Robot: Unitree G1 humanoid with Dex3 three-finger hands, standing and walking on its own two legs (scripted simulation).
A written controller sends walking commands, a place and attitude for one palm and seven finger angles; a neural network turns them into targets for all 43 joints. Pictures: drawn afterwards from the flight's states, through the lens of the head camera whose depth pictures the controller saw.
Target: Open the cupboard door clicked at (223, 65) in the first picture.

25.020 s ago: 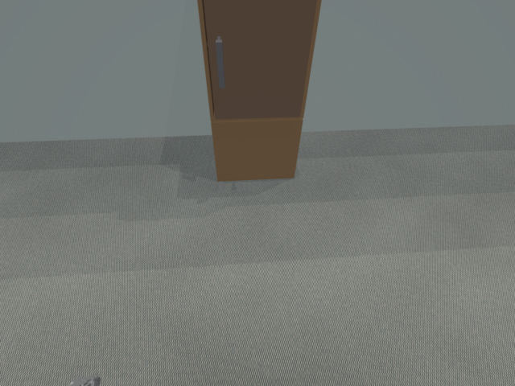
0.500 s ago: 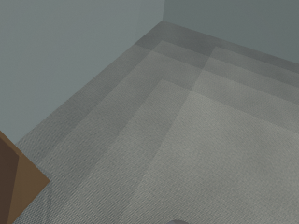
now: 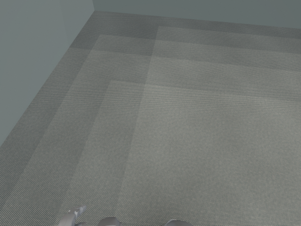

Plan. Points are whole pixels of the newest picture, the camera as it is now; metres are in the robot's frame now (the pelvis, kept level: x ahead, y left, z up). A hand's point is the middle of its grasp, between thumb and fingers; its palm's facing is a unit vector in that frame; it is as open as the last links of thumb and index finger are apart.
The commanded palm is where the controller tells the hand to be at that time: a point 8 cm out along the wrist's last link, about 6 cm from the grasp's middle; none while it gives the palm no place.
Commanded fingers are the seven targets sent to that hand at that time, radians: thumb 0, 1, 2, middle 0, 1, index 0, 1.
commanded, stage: walk to a spot facing it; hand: left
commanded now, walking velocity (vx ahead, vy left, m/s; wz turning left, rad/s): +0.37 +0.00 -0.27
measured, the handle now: out of the picture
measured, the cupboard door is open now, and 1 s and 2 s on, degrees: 43 43 43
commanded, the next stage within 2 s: turn to face it in 0.74 s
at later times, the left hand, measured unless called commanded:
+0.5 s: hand (95, 205) +0.20 +0.18 -0.17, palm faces -0.05 -0.99 -0.14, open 7.4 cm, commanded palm none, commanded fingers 0.00 0.90 0.90 -0.20 -0.30 -0.20 -0.30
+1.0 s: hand (139, 102) +0.60 +0.05 -0.15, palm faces -0.29 -0.93 -0.21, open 7.4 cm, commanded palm none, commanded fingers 0.00 0.90 0.90 -0.20 -0.30 -0.20 -0.30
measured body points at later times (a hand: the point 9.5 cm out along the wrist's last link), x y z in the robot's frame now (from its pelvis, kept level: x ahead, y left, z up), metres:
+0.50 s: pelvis +0.25 +0.01 +0.00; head +0.29 +0.02 +0.45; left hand +0.20 +0.23 -0.16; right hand +0.35 -0.22 -0.13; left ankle +0.32 +0.11 -0.72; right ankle +0.09 -0.06 -0.64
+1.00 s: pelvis +0.46 -0.10 +0.01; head +0.49 -0.11 +0.46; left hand +0.61 +0.10 -0.13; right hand +0.36 -0.31 -0.14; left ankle +0.47 +0.04 -0.66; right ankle +0.43 -0.18 -0.72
